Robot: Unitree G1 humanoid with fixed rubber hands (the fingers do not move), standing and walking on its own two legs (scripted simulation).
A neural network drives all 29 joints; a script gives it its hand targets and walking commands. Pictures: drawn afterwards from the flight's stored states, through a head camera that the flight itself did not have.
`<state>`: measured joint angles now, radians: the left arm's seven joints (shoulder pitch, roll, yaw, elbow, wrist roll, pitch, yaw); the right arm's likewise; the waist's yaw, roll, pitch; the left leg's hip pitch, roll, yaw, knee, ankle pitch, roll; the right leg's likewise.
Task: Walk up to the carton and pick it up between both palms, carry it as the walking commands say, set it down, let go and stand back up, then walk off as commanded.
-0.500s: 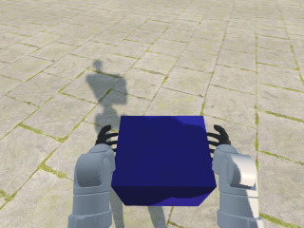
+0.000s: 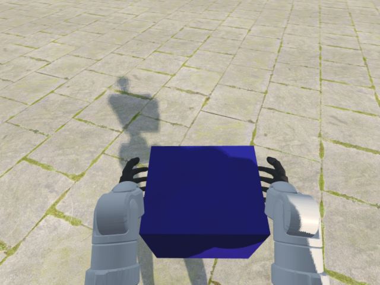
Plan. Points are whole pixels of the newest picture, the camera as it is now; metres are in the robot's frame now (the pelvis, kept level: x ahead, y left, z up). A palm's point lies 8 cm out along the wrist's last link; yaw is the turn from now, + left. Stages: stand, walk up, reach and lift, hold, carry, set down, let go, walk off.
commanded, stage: carry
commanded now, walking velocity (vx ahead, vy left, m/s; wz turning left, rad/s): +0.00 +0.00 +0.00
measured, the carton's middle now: (202, 205) +0.31 +0.00 +0.01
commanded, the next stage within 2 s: none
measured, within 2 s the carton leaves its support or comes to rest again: neither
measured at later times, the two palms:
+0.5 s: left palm (126, 193) +0.29 +0.15 +0.08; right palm (275, 192) +0.29 -0.14 +0.09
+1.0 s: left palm (121, 199) +0.28 +0.16 +0.08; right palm (275, 196) +0.28 -0.14 +0.09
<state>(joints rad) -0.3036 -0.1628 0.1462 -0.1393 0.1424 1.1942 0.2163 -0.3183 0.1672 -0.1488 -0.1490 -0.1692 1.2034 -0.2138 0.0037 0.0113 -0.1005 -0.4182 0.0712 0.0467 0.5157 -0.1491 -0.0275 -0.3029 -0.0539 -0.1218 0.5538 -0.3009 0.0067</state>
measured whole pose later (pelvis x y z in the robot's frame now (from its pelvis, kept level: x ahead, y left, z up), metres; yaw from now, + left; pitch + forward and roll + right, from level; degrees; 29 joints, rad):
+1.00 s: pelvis +0.00 +0.01 +0.00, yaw +0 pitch +3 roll -1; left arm -0.20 -0.14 0.12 -0.18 0.17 1.12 0.10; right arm -0.23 0.15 -0.12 -0.17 -0.19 1.11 -0.11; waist 0.01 0.02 -0.11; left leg -0.42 0.07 0.04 0.52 -0.16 -0.02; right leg -0.29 -0.06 -0.13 0.54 -0.30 0.02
